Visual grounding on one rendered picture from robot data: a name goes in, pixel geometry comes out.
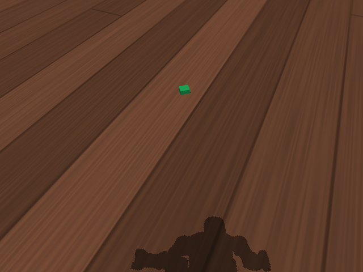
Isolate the small box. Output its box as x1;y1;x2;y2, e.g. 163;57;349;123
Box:
179;85;190;95

